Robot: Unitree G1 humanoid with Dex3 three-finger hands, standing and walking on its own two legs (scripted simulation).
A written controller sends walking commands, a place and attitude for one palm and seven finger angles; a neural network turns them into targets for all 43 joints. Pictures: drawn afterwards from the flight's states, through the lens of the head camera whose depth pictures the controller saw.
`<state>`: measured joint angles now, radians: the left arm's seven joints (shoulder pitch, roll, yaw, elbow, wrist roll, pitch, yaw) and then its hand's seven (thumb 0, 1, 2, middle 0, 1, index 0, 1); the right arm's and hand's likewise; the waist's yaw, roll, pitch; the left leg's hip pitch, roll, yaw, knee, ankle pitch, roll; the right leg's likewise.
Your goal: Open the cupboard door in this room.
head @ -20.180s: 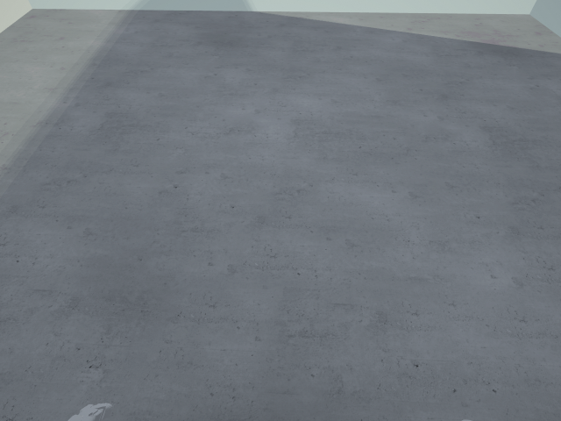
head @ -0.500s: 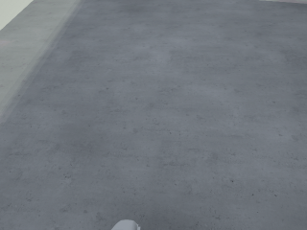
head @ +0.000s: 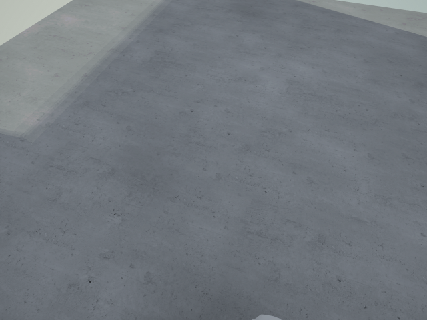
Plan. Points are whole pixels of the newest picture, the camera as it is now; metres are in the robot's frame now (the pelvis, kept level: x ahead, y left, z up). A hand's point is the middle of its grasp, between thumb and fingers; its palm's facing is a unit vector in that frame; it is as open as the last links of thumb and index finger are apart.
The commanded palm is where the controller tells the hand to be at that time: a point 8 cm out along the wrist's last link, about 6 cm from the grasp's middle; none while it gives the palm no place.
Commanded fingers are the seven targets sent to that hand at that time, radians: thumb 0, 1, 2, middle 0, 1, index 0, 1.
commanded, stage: turn or walk to find it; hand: left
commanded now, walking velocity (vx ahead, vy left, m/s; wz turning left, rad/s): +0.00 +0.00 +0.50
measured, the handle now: out of the picture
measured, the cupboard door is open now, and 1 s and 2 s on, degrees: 0 0 0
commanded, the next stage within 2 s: none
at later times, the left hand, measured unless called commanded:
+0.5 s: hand out of the picture -0.02 +0.16 -0.16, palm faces +0.29 -0.92 -0.26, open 7.4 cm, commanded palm none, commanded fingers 0.00 0.90 0.90 -0.20 -0.30 -0.20 -0.30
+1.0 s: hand out of the picture -0.02 +0.21 -0.16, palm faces +0.49 -0.83 -0.27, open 7.4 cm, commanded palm none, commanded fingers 0.00 0.90 0.90 -0.20 -0.30 -0.20 -0.30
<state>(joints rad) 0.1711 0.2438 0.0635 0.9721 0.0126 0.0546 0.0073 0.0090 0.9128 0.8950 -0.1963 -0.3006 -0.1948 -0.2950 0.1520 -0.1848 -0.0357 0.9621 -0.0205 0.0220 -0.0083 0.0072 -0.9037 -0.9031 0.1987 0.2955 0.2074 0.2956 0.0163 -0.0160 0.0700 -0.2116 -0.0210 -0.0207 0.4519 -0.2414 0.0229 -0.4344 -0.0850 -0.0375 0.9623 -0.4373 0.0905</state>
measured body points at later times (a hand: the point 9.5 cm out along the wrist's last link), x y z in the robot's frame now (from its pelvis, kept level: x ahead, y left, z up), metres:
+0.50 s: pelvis -0.02 -0.04 +0.00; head +0.04 -0.05 +0.45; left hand -0.03 +0.21 -0.14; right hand +0.10 -0.28 -0.16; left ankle -0.09 +0.11 -0.69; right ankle +0.00 -0.14 -0.74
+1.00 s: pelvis -0.02 -0.03 -0.01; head +0.02 -0.02 +0.44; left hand -0.05 +0.25 -0.14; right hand +0.17 -0.21 -0.16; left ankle -0.08 +0.09 -0.74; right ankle +0.04 -0.14 -0.72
